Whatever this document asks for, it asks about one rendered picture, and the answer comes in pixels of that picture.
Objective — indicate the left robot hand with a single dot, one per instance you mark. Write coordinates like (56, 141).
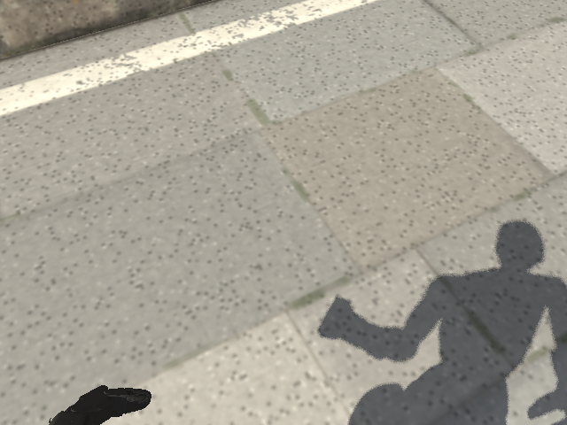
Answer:
(100, 404)

